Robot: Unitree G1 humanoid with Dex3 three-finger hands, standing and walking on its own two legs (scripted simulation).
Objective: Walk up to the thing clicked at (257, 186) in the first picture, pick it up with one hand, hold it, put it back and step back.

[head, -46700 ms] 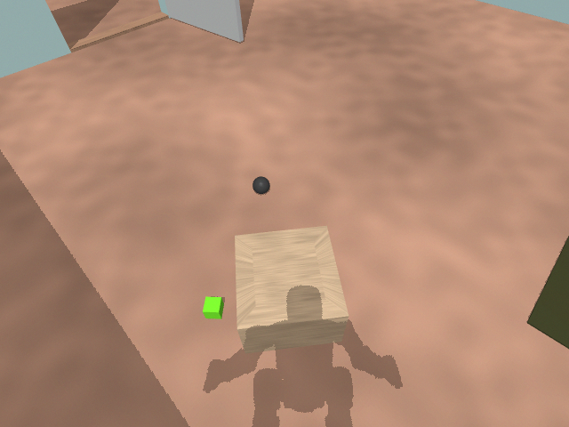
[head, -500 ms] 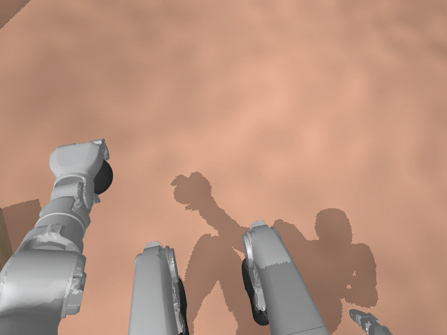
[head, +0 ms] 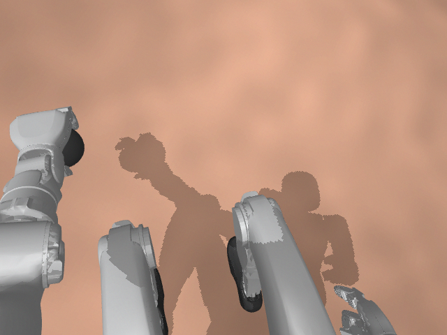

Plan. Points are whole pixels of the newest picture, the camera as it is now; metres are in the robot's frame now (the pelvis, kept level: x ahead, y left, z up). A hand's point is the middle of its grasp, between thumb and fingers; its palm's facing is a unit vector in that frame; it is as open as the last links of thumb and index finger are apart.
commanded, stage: crouch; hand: left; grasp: from above
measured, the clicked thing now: (60, 147) +0.48 +0.24 -0.19
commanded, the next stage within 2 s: lower in 0.68 s
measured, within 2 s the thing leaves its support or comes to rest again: neither
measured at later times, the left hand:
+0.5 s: hand (71, 152) +0.48 +0.23 -0.23, palm faces -0.45 -0.04 -0.89, open 10.7 cm
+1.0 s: hand (76, 154) +0.49 +0.23 -0.28, palm faces -0.48 -0.04 -0.88, open 10.6 cm
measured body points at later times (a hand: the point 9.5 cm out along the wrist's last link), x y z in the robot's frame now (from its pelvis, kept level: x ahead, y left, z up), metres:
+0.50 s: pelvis -0.01 +0.00 -0.06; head +0.24 +0.05 +0.31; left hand +0.50 +0.23 -0.18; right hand +0.00 -0.27 -0.17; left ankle +0.07 +0.13 -0.39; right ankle +0.09 -0.13 -0.39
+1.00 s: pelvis -0.01 +0.00 -0.09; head +0.25 +0.05 +0.27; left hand +0.51 +0.23 -0.23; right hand +0.00 -0.27 -0.18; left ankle +0.07 +0.13 -0.39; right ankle +0.09 -0.13 -0.39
